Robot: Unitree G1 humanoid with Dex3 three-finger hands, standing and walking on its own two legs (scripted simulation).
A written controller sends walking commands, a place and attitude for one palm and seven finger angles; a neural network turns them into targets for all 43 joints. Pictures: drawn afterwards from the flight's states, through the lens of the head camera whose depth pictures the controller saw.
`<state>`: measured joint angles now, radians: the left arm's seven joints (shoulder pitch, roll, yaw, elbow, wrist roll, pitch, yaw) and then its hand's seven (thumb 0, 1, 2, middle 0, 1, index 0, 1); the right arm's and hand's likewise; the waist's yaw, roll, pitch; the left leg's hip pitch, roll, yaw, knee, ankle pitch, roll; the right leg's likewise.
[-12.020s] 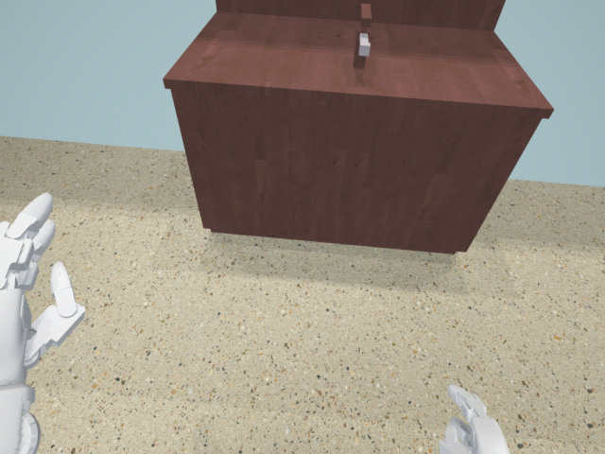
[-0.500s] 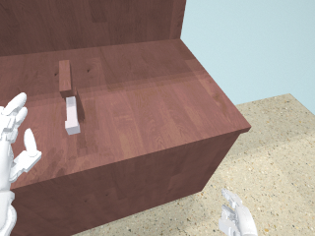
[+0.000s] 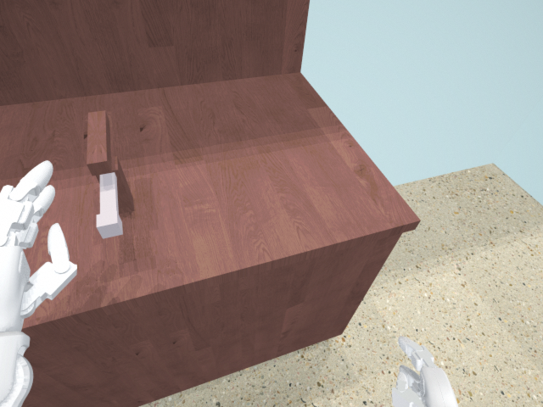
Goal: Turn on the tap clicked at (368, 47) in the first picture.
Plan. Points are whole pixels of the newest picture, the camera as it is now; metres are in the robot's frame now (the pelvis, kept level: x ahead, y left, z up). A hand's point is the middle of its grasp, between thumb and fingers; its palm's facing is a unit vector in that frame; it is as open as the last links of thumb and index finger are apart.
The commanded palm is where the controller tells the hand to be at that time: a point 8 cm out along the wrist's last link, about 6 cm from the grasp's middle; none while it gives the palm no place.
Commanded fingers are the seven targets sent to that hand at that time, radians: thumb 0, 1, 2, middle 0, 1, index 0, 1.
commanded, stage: look again from close up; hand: left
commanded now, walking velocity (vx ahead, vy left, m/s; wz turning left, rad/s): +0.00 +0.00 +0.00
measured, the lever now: (109, 224) +0.33 +0.28 +0.08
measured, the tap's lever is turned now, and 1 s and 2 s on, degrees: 0 0 0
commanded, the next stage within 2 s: come to a stop and stand still in 0.36 s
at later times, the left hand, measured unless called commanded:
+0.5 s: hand (64, 263) +0.22 +0.25 +0.16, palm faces +0.38 -0.85 -0.38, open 7.5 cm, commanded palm +0.16 +0.28 +0.17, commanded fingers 0.00 0.90 0.90 -0.20 -0.30 -0.20 -0.30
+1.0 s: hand (31, 293) +0.19 +0.27 +0.15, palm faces +0.40 -0.83 -0.40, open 7.4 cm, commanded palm +0.13 +0.29 +0.17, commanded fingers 0.00 0.90 0.90 -0.20 -0.30 -0.20 -0.30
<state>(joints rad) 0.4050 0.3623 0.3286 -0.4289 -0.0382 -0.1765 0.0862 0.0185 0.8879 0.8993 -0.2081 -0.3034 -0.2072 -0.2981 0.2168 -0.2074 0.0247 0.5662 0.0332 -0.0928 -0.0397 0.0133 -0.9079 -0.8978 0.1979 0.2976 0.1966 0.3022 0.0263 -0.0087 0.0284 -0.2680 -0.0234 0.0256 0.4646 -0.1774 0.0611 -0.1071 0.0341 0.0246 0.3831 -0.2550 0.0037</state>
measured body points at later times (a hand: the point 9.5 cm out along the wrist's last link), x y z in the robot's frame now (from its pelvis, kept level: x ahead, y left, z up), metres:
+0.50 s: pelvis +0.00 +0.00 +0.00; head +0.02 +0.02 +0.45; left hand +0.19 +0.30 +0.18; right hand +0.19 -0.21 -0.07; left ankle +0.05 +0.08 -0.74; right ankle -0.03 -0.13 -0.74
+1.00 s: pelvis -0.02 +0.01 +0.00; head -0.02 +0.03 +0.45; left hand +0.16 +0.31 +0.17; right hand +0.15 -0.21 -0.07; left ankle +0.05 +0.08 -0.74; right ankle -0.03 -0.13 -0.74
